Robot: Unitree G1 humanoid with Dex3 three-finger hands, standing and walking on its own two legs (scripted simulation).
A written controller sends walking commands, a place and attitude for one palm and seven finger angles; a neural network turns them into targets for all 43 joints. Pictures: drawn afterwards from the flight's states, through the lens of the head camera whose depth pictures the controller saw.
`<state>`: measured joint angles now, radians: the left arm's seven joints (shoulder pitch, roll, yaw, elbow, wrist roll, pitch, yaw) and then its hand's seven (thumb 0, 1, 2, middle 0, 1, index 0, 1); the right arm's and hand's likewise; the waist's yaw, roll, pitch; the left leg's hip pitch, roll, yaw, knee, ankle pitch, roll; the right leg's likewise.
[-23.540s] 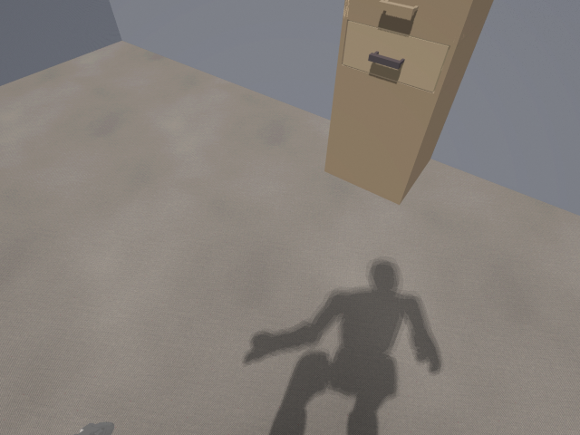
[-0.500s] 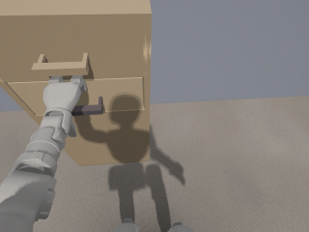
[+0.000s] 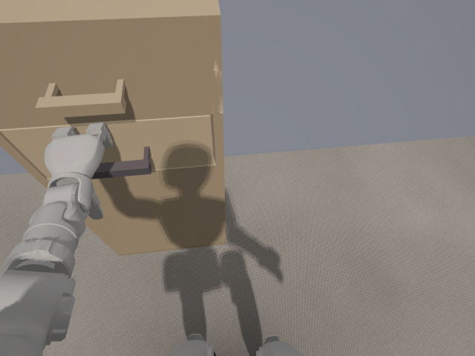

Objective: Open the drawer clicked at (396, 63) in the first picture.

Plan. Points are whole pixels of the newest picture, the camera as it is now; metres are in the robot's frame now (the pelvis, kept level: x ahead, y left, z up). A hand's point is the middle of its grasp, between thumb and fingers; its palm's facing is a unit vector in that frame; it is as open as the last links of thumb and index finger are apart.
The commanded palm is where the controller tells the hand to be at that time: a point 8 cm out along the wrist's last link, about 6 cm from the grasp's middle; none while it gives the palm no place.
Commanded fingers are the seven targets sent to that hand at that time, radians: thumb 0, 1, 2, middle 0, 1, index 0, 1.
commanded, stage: re-aim the fingers above the handle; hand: left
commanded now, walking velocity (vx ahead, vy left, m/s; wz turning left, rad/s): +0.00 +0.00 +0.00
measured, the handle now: (120, 161) +0.50 +0.23 -0.04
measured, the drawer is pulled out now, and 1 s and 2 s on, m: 0.00 0.00 0.00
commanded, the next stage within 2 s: lower the fingers behind the handle in 0.92 s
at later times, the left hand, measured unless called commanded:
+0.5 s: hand (94, 168) +0.45 +0.25 +0.01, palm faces -0.03 -0.07 -1.00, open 13.7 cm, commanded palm +0.42 +0.25 +0.07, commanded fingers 0.00 -0.50 0.30 -0.30 -1.20 -0.30 -1.20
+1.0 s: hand (98, 170) +0.44 +0.24 +0.02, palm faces -0.02 -0.05 -1.00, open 13.8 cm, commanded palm +0.42 +0.24 +0.08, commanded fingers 0.00 -0.50 0.30 -0.30 -1.20 -0.30 -1.20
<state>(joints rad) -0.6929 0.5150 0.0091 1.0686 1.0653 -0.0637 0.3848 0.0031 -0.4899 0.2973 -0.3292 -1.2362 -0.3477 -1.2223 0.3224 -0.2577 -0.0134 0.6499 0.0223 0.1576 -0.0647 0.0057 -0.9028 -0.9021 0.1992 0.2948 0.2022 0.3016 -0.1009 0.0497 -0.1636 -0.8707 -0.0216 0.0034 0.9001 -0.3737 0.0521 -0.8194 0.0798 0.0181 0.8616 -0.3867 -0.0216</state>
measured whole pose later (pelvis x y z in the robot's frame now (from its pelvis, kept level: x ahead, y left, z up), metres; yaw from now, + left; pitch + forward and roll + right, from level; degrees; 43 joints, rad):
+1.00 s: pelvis +0.04 +0.00 +0.01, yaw +1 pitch +16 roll -1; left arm -0.52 0.41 -0.06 0.84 1.07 -0.04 0.37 0.00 -0.49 0.30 -0.32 -1.20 -0.32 -1.20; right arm 0.26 -0.24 -0.05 0.66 0.01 0.16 -0.04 0.01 -0.90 -0.90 0.20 0.29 0.20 0.30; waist -0.04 0.05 -0.17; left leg -0.71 -0.04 -0.01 0.83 -0.41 0.05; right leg -0.65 0.07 0.01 0.80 -0.43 -0.03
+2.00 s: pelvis +0.02 +0.00 -0.01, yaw +0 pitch +22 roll -2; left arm -0.62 0.39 -0.05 1.00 1.11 0.00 0.50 0.00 -0.49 0.30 -0.31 -1.29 -0.32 -1.20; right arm 0.28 -0.23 -0.05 0.69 -0.01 0.15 -0.02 0.01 -0.90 -0.90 0.20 0.29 0.20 0.30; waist -0.06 0.05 -0.21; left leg -0.93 -0.03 0.00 1.00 -0.46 0.05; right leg -0.88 0.08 0.01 0.96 -0.47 -0.02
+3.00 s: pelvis +0.01 +0.00 -0.02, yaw +0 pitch +22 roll -2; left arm -0.67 0.45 -0.03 1.00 1.07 -0.02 0.41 0.00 -0.49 0.30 -0.30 -1.31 -0.33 -1.21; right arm 0.31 -0.24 -0.02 0.67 0.01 0.14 -0.06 0.01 -0.90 -0.90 0.20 0.29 0.20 0.30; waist -0.09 0.05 -0.19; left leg -0.97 -0.02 0.00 1.01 -0.43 0.05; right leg -0.91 0.08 0.01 0.96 -0.44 -0.02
